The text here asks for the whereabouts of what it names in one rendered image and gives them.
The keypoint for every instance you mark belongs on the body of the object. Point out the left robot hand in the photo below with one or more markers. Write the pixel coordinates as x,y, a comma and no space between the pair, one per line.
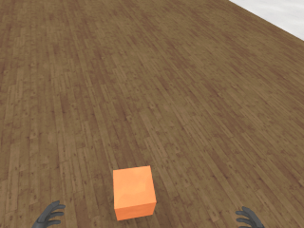
43,221

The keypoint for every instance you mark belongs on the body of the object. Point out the right robot hand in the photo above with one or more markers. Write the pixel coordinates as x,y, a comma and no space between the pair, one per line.
251,218

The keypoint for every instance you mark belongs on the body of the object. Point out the carton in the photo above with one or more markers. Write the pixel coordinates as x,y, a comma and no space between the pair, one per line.
134,194

